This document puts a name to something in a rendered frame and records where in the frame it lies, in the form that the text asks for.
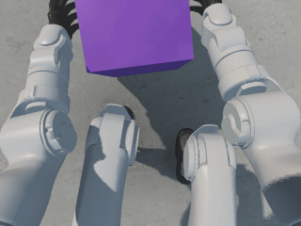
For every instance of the robot left foot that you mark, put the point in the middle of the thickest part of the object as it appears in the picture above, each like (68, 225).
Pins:
(129, 111)

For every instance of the robot left forearm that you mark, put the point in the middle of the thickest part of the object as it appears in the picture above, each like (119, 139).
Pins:
(48, 76)

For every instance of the robot left hand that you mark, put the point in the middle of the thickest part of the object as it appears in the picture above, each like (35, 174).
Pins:
(59, 14)

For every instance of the left robot upper arm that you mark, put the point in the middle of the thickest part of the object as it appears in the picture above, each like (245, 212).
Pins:
(35, 145)

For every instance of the carton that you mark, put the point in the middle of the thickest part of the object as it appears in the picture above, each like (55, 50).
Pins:
(129, 37)

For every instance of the robot right forearm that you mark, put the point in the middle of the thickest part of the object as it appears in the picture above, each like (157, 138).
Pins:
(234, 62)

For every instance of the robot right thigh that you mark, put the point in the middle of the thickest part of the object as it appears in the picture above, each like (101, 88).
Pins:
(213, 181)

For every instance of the robot right hand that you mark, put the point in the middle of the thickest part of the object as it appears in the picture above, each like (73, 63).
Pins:
(204, 5)

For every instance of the right robot upper arm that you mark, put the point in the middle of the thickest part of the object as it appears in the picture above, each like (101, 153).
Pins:
(265, 126)

